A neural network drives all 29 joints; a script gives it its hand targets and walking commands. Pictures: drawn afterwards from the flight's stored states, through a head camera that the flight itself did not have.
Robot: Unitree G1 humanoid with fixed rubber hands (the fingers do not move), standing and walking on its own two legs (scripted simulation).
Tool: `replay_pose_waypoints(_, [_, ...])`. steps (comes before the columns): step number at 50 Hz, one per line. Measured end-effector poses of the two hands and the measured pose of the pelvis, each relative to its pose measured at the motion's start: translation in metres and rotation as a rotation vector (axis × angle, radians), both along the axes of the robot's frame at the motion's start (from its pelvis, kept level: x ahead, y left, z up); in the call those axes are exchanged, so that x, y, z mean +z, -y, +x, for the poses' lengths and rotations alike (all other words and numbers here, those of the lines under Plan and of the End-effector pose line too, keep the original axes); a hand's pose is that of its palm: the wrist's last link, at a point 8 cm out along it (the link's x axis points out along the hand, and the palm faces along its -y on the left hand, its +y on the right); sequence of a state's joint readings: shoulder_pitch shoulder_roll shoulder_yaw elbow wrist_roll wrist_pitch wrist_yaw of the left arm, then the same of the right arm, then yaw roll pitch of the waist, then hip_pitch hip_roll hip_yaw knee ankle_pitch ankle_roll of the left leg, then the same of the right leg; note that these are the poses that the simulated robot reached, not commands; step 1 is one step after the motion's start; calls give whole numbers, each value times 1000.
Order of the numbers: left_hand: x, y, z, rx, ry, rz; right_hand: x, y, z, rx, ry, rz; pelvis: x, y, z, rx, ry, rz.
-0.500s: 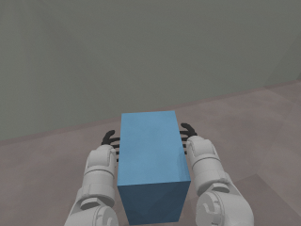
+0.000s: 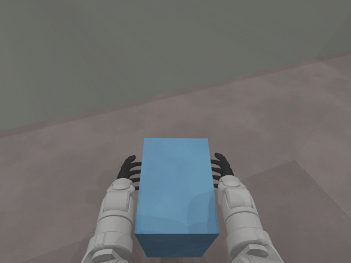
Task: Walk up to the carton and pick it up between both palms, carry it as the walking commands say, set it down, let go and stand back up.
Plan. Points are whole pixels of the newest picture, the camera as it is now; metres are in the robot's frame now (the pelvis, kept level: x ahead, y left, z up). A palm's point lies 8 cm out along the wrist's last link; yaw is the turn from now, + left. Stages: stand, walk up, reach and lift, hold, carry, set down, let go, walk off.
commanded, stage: set down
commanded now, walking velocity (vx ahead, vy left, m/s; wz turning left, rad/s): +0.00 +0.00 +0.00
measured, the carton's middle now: (175, 202) +0.31 +0.01 -0.09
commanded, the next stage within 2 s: none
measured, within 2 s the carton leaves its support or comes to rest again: neither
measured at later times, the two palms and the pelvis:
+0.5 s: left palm (130, 197) +0.32 +0.13 -0.09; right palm (219, 197) +0.32 -0.12 -0.09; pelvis -0.03 +0.02 -0.04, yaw +0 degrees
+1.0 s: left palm (138, 201) +0.35 +0.13 -0.19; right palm (215, 200) +0.36 -0.13 -0.18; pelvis -0.04 +0.01 -0.12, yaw +0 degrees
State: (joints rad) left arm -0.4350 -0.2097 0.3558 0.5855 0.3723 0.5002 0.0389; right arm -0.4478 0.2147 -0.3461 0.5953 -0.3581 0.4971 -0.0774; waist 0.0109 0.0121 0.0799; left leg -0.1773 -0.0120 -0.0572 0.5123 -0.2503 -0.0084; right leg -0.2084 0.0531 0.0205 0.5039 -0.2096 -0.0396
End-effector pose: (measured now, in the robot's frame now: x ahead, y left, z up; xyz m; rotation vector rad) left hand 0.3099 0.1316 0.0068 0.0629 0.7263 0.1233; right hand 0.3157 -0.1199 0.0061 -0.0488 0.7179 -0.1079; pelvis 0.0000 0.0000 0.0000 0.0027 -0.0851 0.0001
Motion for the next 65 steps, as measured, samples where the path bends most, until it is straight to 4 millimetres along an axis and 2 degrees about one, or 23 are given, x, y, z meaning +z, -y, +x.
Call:
replay_pose_waypoints(9, [-27,-2,8,-23,0,6,-26,-2,5,-20,8,3,-5,-8,3,4,-109,-3])
replay_pose_waypoints(17, [-57,-3,11,-20,23,-15,-57,-3,1,-57,34,18,-18,-18,-10,2,-219,2])
replay_pose_waypoints(26, [-100,0,13,12,54,-41,-99,0,5,-57,65,21,-46,-24,-30,-1,-327,9])
replay_pose_waypoints(33, [-130,7,22,17,72,-49,-129,7,14,-66,84,33,-72,-23,-38,-4,-399,15])
replay_pose_waypoints(50, [-192,6,45,32,82,-52,-189,6,41,-60,91,41,-123,-14,-37,-3,-541,21])
replay_pose_waypoints(65, [-241,8,68,32,79,-60,-239,8,62,-68,88,43,-165,-15,-41,-8,-637,24])
